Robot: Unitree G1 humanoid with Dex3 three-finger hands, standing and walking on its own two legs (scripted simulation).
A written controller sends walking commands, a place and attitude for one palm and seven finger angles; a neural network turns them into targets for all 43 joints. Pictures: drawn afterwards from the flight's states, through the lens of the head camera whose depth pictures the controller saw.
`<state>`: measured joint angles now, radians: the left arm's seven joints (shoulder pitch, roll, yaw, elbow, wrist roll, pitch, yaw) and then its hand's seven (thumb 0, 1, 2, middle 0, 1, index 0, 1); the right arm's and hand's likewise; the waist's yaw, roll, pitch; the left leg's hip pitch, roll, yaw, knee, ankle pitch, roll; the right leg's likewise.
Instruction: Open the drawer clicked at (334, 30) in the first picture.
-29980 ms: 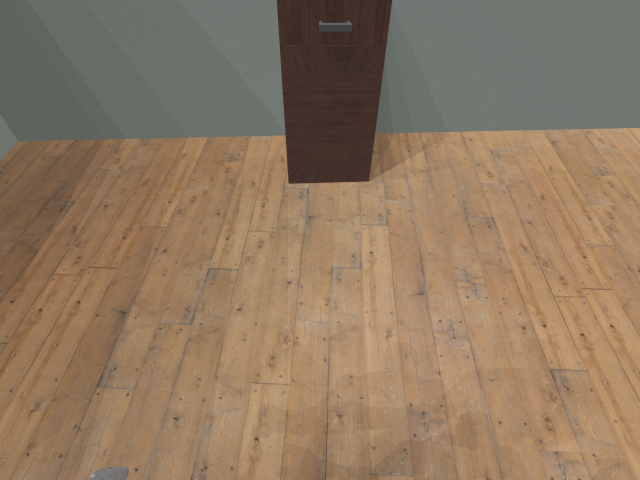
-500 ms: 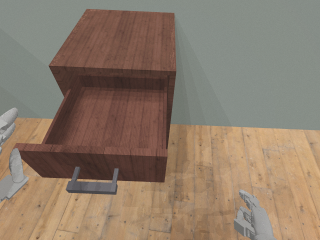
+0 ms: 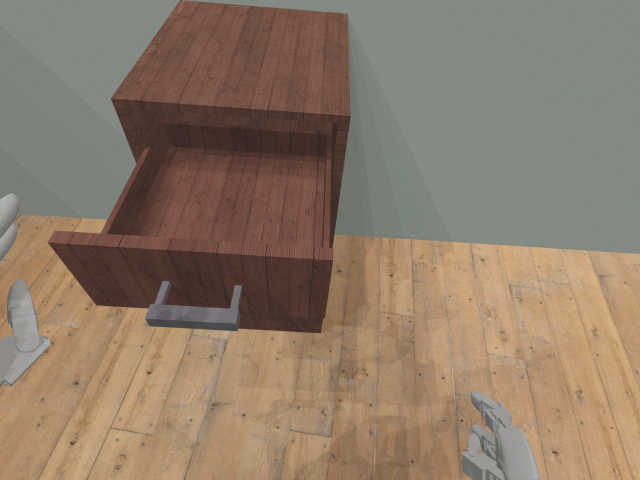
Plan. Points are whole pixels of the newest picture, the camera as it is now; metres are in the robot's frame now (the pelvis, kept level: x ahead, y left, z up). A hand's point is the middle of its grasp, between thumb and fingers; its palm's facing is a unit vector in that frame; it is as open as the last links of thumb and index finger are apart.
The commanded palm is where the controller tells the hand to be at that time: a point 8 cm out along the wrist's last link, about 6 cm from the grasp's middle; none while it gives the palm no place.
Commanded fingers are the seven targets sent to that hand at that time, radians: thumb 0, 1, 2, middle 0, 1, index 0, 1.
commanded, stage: step back with the hand held close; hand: left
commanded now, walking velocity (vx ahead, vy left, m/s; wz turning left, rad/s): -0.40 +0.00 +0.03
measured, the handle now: (197, 304) +0.34 +0.19 -0.01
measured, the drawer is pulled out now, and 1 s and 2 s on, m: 0.30 0.30 0.30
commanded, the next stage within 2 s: stop stepping back and stand still in 0.10 s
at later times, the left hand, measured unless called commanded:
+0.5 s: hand out of the picture +0.06 +0.22 +0.17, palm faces +0.39 -0.80 -0.45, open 7.4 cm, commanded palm +0.00 +0.25 +0.19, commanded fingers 0.00 0.90 0.90 -0.20 -0.30 -0.20 -0.30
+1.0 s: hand out of the picture +0.02 +0.20 +0.16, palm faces +0.40 -0.80 -0.45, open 7.4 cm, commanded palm none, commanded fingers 0.00 0.90 0.90 -0.20 -0.30 -0.20 -0.30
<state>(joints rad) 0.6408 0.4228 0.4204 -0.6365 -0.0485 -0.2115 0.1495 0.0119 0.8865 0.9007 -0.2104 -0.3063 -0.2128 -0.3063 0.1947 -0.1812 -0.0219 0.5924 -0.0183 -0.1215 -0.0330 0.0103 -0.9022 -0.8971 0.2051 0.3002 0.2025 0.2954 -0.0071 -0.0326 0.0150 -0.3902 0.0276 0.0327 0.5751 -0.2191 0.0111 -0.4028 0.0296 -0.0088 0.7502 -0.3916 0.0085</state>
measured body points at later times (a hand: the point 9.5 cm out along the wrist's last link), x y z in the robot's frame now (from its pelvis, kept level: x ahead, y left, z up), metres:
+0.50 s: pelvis -0.12 -0.03 +0.01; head -0.12 -0.02 +0.45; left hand +0.03 +0.26 +0.19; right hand +0.04 -0.28 -0.07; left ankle -0.13 +0.10 -0.73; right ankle -0.06 -0.12 -0.73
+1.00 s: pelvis -0.17 -0.05 +0.00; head -0.18 -0.05 +0.45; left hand -0.01 +0.24 +0.19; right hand -0.03 -0.27 -0.10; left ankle -0.14 +0.08 -0.72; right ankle -0.13 -0.12 -0.73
